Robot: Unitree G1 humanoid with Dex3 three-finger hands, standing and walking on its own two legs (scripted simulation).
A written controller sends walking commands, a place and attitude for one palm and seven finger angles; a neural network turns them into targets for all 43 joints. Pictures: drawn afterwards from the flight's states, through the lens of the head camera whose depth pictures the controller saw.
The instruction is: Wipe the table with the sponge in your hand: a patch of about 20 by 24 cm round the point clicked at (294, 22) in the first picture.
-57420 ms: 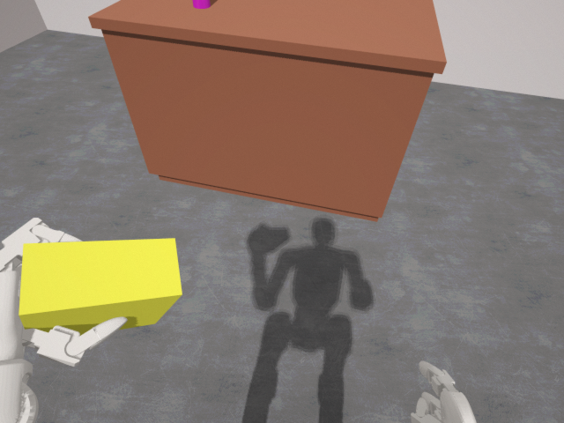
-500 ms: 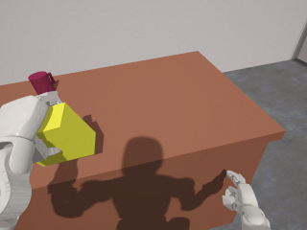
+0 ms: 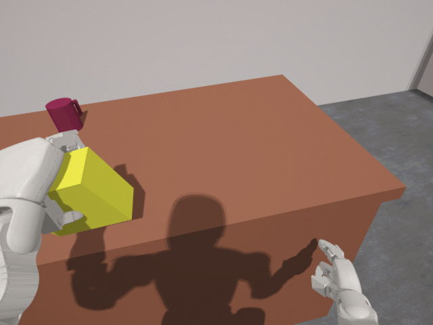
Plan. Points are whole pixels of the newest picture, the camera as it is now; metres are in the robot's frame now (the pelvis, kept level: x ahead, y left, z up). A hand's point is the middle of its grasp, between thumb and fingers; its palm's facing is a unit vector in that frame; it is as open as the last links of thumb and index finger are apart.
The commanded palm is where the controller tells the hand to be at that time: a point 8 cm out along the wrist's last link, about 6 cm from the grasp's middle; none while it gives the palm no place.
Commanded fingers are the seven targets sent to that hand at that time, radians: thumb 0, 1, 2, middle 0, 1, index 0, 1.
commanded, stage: step back with the hand held close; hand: left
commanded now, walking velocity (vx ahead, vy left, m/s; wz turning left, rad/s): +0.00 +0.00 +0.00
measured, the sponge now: (81, 202) +0.22 +0.28 +0.17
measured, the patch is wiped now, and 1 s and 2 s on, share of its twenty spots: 1.00 1.00 1.00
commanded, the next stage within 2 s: stop stepping back and stand still in 1.42 s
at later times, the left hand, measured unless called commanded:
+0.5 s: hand (60, 155) +0.21 +0.26 +0.28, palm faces +0.52 -0.76 -0.40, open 10.0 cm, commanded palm +0.14 +0.30 +0.28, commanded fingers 0.00 0.10 1.30 -1.20 -1.60 -1.20 -1.60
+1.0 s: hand (10, 208) +0.12 +0.26 +0.27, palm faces +0.54 -0.81 -0.23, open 10.0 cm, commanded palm +0.05 +0.31 +0.28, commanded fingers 0.00 0.10 1.30 -1.20 -1.60 -1.20 -1.60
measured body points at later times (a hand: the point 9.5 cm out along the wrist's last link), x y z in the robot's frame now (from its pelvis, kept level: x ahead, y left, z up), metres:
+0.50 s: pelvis -0.01 +0.02 -0.01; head +0.00 +0.04 +0.44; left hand +0.18 +0.30 +0.30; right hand +0.11 -0.24 -0.10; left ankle +0.01 +0.11 -0.74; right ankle +0.04 -0.10 -0.74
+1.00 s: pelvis -0.09 +0.02 -0.03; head -0.10 +0.03 +0.42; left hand +0.09 +0.30 +0.28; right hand +0.10 -0.20 -0.10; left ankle +0.00 +0.12 -0.73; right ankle +0.04 -0.10 -0.74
